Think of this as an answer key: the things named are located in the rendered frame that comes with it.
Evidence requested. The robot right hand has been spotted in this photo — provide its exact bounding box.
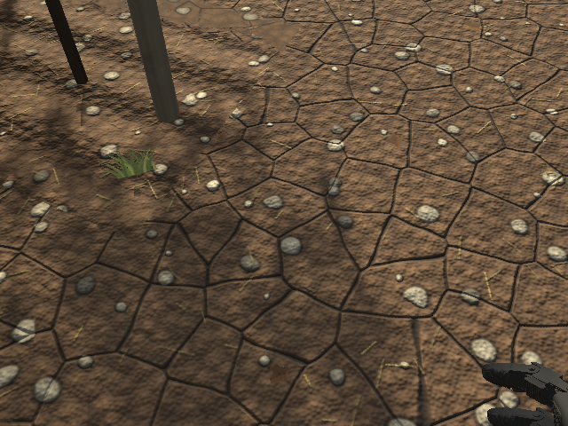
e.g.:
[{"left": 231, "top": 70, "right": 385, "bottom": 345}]
[{"left": 476, "top": 362, "right": 568, "bottom": 426}]

